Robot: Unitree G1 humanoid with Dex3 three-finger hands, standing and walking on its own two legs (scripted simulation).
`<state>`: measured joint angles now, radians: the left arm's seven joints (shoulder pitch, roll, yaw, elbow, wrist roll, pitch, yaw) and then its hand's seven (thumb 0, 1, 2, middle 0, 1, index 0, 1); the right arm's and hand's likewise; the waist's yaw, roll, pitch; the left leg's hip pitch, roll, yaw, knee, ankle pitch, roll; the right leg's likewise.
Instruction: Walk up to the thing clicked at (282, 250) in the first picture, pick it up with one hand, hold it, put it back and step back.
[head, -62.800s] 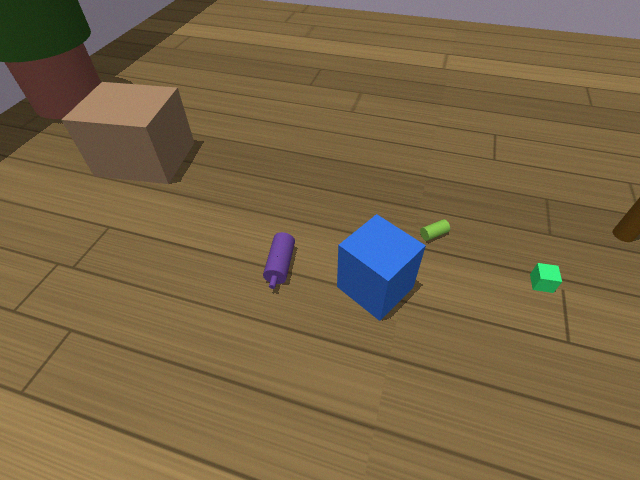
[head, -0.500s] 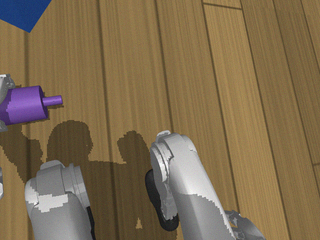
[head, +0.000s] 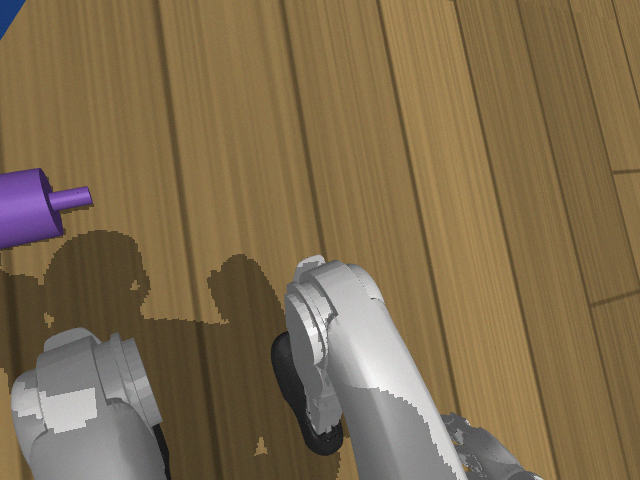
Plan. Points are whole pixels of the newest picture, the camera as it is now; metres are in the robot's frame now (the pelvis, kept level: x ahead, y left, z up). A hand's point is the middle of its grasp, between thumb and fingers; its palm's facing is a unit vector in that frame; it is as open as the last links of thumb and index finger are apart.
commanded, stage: rest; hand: left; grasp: from above
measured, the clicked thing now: out of the picture +0.47 +0.27 -0.25
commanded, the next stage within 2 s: open in 0.52 s
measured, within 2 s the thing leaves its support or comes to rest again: rests again in 1.22 s
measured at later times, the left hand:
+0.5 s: hand out of the picture +0.46 +0.30 -0.23, palm faces -0.47 -0.09 -0.88, open 11.2 cm
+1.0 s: hand out of the picture +0.45 +0.30 -0.24, palm faces -0.48 -0.07 -0.87, open 12.1 cm
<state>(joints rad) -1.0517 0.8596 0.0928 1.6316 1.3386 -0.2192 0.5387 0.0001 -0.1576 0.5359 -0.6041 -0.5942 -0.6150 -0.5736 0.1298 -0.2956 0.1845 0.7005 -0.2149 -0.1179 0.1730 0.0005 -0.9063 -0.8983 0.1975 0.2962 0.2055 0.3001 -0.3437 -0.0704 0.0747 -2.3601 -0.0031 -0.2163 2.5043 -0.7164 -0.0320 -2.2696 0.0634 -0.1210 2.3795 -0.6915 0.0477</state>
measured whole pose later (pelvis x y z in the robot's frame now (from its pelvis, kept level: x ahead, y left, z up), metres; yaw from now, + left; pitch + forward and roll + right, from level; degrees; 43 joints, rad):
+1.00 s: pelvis -0.01 +0.00 +0.00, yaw -2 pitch +29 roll -13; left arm -1.08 0.96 0.06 1.74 1.35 -0.25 0.59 0.00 -0.23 0.69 -0.45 -0.74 -0.45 -0.73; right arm 0.12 -0.32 0.27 0.66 -0.25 -0.18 0.21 0.00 -0.90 -0.90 0.20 0.30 0.21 0.30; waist -0.38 -0.11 0.14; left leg -2.34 0.01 -0.25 2.53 -0.71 -0.02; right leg -2.24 0.08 -0.15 2.37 -0.66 0.06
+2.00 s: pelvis +0.00 +0.00 +0.03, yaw +1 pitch +35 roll -10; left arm -0.98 0.72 0.06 1.35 1.15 0.02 0.44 0.00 -0.51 0.99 -0.09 -1.00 -0.09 -0.99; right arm 0.15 -0.28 0.10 0.71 -0.13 -0.09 0.25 0.00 -0.90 -0.90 0.20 0.30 0.20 0.30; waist -0.26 0.02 -0.07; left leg -2.31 0.01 -0.17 2.40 -0.71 -0.02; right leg -2.24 0.06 -0.09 2.29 -0.68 0.05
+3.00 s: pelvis +0.00 +0.01 +0.09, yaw +5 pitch +37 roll -8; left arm -0.70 0.58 0.09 0.92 0.75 0.03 0.12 0.00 0.44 0.90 -0.23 -0.45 -0.22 -0.46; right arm 0.22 -0.24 0.03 0.67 -0.04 0.03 0.12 0.00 -0.90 -0.90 0.20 0.30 0.21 0.30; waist -0.17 0.06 -0.15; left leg -2.15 0.00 -0.11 2.18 -0.69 0.00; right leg -2.07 0.02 -0.05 2.10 -0.70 0.05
